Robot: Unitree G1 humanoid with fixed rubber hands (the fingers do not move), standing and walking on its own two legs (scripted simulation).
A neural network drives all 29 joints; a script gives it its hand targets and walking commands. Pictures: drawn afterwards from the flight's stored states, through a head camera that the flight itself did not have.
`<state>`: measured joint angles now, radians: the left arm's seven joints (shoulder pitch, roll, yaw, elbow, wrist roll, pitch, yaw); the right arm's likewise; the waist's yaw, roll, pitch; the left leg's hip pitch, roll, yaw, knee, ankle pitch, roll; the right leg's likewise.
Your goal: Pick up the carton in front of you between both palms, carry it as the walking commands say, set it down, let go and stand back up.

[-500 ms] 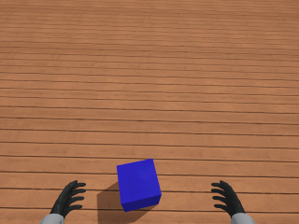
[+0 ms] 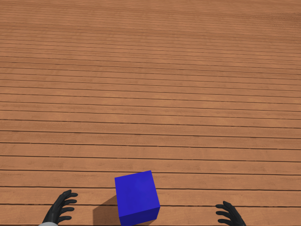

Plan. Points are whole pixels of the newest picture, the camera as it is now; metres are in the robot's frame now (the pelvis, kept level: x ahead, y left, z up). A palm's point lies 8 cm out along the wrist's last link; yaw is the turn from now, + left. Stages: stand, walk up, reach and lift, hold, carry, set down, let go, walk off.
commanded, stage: stand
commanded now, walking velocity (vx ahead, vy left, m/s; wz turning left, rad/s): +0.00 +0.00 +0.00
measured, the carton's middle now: (136, 199) +0.39 +0.04 -0.65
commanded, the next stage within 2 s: none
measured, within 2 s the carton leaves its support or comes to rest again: neither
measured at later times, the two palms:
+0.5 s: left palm out of the picture +0.11 +0.27 -0.12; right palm out of the picture +0.11 -0.24 -0.12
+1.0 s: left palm out of the picture +0.01 +0.25 -0.14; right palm out of the picture +0.02 -0.23 -0.13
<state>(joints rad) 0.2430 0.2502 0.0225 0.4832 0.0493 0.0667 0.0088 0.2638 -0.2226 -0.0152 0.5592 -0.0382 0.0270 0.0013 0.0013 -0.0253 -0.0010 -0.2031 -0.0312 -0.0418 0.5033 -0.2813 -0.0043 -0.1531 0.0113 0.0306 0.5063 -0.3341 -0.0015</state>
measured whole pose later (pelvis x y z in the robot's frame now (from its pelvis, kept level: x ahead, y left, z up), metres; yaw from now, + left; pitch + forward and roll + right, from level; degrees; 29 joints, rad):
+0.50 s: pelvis +0.05 +0.02 -0.01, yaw +0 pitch +3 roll +0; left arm 0.36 0.27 -0.01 0.76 0.01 -0.03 0.05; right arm 0.35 -0.23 0.00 0.80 -0.02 -0.03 -0.02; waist 0.00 -0.03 -0.09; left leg -0.27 -0.05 -0.03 0.60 -0.39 0.03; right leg -0.20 -0.01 0.03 0.57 -0.43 0.02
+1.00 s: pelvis +0.03 +0.01 +0.00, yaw +1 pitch +0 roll +0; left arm 0.40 0.22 -0.03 0.98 0.02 0.00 0.05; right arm 0.38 -0.20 0.01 1.00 -0.01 0.00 -0.03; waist 0.00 -0.02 -0.02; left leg -0.19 -0.04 -0.04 0.54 -0.34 0.03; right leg -0.11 -0.01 0.01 0.49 -0.38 0.01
